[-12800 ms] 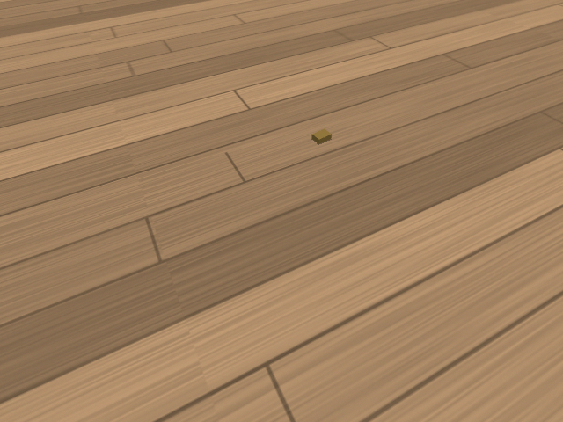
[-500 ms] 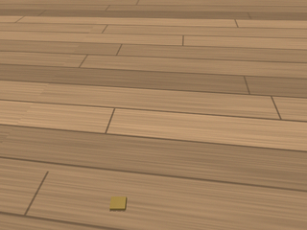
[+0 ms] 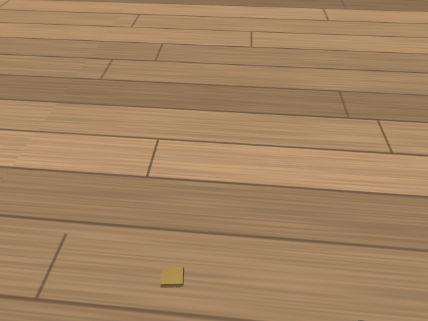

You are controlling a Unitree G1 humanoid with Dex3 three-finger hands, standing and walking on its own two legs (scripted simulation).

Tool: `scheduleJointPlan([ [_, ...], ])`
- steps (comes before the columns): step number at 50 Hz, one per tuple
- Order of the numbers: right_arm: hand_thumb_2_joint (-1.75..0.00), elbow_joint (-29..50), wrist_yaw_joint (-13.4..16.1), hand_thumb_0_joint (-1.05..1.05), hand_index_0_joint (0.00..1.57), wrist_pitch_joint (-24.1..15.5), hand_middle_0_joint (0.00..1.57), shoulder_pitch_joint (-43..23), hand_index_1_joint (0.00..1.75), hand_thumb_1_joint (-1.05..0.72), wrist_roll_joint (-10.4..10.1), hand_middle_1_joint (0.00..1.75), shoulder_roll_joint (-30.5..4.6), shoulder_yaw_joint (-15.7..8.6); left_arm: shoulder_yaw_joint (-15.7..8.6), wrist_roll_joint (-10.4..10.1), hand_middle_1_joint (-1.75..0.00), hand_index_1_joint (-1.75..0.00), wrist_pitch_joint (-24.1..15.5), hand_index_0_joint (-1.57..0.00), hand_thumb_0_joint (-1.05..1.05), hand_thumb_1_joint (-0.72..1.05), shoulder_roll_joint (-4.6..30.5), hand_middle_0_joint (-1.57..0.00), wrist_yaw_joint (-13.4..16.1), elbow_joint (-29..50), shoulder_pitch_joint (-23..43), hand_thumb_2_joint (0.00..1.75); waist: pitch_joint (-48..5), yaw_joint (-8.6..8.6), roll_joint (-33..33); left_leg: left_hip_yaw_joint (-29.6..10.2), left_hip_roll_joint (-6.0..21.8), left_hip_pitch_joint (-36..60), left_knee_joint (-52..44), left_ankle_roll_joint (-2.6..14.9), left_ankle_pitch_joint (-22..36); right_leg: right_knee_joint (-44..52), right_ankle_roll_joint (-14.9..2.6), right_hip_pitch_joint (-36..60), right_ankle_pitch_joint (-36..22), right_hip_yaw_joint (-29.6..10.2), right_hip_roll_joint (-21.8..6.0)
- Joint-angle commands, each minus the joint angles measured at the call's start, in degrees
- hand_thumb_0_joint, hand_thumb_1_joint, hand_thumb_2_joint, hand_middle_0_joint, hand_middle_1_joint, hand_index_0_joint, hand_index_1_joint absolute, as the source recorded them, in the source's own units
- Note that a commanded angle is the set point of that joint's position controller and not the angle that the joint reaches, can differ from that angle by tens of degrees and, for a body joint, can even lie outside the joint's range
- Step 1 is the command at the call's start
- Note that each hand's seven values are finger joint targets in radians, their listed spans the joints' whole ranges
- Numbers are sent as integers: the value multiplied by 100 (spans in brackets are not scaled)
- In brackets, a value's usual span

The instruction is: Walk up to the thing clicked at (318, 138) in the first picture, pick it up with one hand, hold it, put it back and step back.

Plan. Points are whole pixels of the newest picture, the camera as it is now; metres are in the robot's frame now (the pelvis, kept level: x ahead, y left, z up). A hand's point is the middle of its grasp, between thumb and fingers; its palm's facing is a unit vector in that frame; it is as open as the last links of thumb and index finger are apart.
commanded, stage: walk up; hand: left
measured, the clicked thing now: (172, 276) +0.39 +0.21 -0.75
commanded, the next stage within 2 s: stand in 1.66 s
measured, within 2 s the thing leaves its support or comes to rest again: neither
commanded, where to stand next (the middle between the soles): +0.02 -0.04 m, yaw +1 degrees
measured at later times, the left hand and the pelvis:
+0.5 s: hand out of the picture +0.11 +0.22 -0.14, palm faces -0.01 -0.95 -0.32, open 7.4 cm; pelvis +0.00 -0.03 +0.02, yaw +0 degrees
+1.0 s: hand out of the picture +0.06 +0.20 -0.14, palm faces +0.03 -0.94 -0.33, open 7.4 cm; pelvis +0.00 -0.05 +0.02, yaw +0 degrees
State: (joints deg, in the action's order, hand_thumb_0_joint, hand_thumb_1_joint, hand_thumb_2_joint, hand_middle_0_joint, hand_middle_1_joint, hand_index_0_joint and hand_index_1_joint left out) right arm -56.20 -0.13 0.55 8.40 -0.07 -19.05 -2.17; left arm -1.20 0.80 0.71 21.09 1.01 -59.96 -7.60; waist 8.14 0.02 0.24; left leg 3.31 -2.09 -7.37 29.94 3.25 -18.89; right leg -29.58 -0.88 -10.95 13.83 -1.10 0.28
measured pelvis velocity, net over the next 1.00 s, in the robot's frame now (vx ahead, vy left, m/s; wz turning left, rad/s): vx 0.00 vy -0.05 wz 0.01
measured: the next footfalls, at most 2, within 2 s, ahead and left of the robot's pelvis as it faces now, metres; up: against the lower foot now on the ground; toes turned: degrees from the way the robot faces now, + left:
none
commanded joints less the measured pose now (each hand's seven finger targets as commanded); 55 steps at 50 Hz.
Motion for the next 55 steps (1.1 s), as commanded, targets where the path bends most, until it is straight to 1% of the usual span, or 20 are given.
scheduleJointPlan([
  [1,-90,339,164,0,20,-155,20,37,30,-90,-103,30,-1199,-237,-271,-31,-30,-30,-106,-20,0,90,1331,-20,0,434,369,90,-1054,105,367,-808,694,-58,-554,-324,1552,543,-681,572,-2102,-956,-1084],
  [2,-90,217,179,0,20,-165,20,112,30,-90,-43,30,-1225,-236,-244,-52,-30,-30,-70,-20,0,90,1307,-20,-31,485,537,90,-869,127,460,-885,754,272,-918,-377,1144,540,-625,48,-1530,-958,-1078],
  [3,-90,123,183,0,20,-207,20,122,30,-90,11,30,-1299,-234,-200,-72,-30,-30,-36,-20,0,90,1148,-20,-65,502,647,90,-759,156,376,-1079,1006,384,-1364,-351,1552,444,-367,0,-1400,-731,-827],
  [4,-90,115,169,0,20,-256,20,-135,30,-90,26,30,-1496,-261,-179,-78,-30,-30,-17,-20,0,90,1022,-20,-81,448,625,90,-703,48,136,-1209,1177,349,-1348,-250,2290,456,-227,130,-1441,-497,-588],
  [5,-90,88,162,0,20,-287,20,-200,30,-90,28,30,-1488,-242,-179,-78,-30,-30,-13,-20,0,90,991,-20,-81,391,572,90,-773,-2,136,-1132,1189,364,-1228,-145,2710,575,-192,262,-1543,-465,-570],
  [6,-90,62,153,0,20,-305,20,-270,30,-90,18,30,-1447,-216,-176,-76,-30,-30,-33,-20,0,90,964,-20,-75,316,480,90,-892,-47,73,-1003,1161,445,-1176,-88,2754,674,-200,449,-1717,-497,-628],
  [8,-90,11,155,0,20,-313,20,-265,30,-90,12,30,-1352,-172,-170,-66,-30,-30,-67,-20,0,90,1009,-20,-83,261,544,90,-994,5,17,-815,1048,518,-1266,-225,2894,790,-202,620,-2078,-571,-682],
  [10,-90,-53,163,0,20,-316,20,-242,30,-90,18,30,-1346,-171,-179,-59,-30,-30,-64,-20,0,90,1005,-20,-83,239,660,90,-1040,54,-87,-770,1021,484,-1375,-296,2837,842,-191,736,-2072,-523,-681],
  [12,-90,-110,159,0,20,-321,20,-296,30,-90,15,30,-1329,-162,-179,-55,-30,-30,-62,-20,0,90,966,-20,-85,205,655,90,-1159,30,-195,-736,1017,590,-1414,-269,2818,898,-204,820,-2020,-475,-684],
  [16,-90,-132,145,0,20,-311,20,-426,30,-90,35,30,-1261,-130,-197,-22,-30,-30,-82,-20,0,90,992,-20,-85,119,677,90,-1189,14,-77,-654,982,493,-1474,-214,2378,1040,-171,910,-2010,-486,-699],
  [20,-90,-196,139,0,20,-302,20,-489,30,-90,59,30,-1251,-122,-221,-17,-30,-30,-84,-20,0,90,988,-20,-97,41,705,90,-996,5,-46,-711,974,316,-1649,-198,1637,1204,-172,856,-1592,-555,-718],
  [23,-90,-227,123,0,20,-300,20,-531,30,-90,83,30,-1235,-108,-235,-18,-30,-30,-101,-20,0,90,986,-20,-109,-22,677,90,-823,-17,0,-718,942,267,-1705,-188,1231,1375,-162,685,-1355,-631,-728],
  [25,-90,-259,110,0,20,-302,20,-501,30,-90,89,30,-1247,-100,-251,-7,-30,-30,-123,-20,0,90,1005,-20,-112,-37,712,90,-787,4,42,-712,934,226,-1705,-185,1154,1459,-159,662,-1357,-671,-740],
  [31,-90,-318,109,0,20,-308,20,-439,30,-90,74,30,-1270,-95,-291,9,-30,-30,-159,-20,0,90,1043,-20,-118,-96,612,90,-985,14,77,-679,951,421,-1626,-187,1176,1521,-179,647,-1373,-713,-764],
  [37,-90,-342,109,0,20,-294,20,-384,30,-90,78,30,-1257,-83,-301,-3,-30,-30,-174,-20,0,90,1019,-20,-117,-144,512,90,-875,-7,131,-683,960,384,-1584,-161,1083,1632,-158,518,-1232,-739,-757],
  [38,-90,-330,109,0,20,-285,20,-346,30,-90,67,30,-1245,-89,-316,0,-30,-30,-175,-20,0,90,1044,-20,-118,-148,470,90,-868,-10,150,-663,930,409,-1531,-163,1055,1666,-154,499,-1083,-760,-756],
  [41,-90,-370,113,0,20,-276,20,-280,30,-90,77,30,-1241,-85,-324,11,-30,-30,-186,-20,0,90,1046,-20,-111,-130,513,90,-945,32,199,-651,925,378,-1499,-173,1001,1700,-171,527,-1072,-818,-784],
  [43,-90,-376,112,0,20,-280,20,-290,30,-90,95,30,-1214,-81,-321,-3,-30,-30,-179,-20,0,90,1030,-20,-116,-130,489,90,-806,10,114,-663,919,342,-1532,-189,985,1708,-168,380,-974,-828,-769],
  [49,-90,-376,135,0,20,-300,20,-295,30,-90,65,30,-1237,-89,-333,-11,-30,-30,-182,-20,0,90,1014,-20,-109,-159,324,90,-1012,-24,32,-673,1013,443,-1488,-167,1451,1524,-171,597,-1544,-723,-727],
  [55,-90,-372,137,0,20,-277,20,-286,30,-90,81,30,-1256,-74,-337,-9,-30,-30,-161,-20,0,90,1033,-20,-96,-87,412,90,-839,-11,19,-649,977,290,-1466,-175,1237,1589,-171,483,-1171,-789,-709],
])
